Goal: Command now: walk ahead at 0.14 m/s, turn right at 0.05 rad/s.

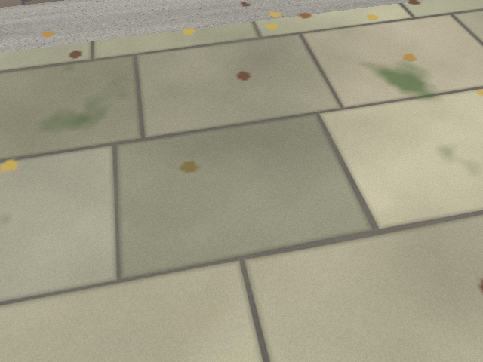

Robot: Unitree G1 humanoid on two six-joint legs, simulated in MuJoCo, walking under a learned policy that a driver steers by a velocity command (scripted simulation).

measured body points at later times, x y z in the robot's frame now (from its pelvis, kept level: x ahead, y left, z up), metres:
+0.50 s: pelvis +0.14 +0.05 +0.00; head +0.16 +0.07 +0.45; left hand +0.24 +0.31 -0.14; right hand +0.10 -0.19 -0.13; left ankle +0.07 +0.12 -0.74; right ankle +0.19 -0.08 -0.68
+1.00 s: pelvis +0.25 +0.04 -0.01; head +0.26 +0.04 +0.44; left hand +0.28 +0.28 -0.16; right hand +0.27 -0.19 -0.17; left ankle +0.25 +0.17 -0.74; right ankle +0.31 -0.02 -0.74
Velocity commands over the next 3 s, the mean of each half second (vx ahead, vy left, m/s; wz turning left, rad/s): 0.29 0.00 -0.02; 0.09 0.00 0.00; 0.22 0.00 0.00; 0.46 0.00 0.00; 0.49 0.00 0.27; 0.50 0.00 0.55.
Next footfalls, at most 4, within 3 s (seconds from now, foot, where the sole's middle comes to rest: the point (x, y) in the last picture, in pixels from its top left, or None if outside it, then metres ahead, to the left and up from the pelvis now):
0.24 left None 0.11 0.12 -0.78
0.68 right None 0.35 -0.02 -0.78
1.00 left None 0.29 0.17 -0.78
1.88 left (220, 292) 0.74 0.10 -0.78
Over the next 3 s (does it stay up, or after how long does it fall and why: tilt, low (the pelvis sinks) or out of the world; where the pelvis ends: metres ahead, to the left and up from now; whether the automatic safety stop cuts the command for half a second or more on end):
stays up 1.15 0.11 -0.03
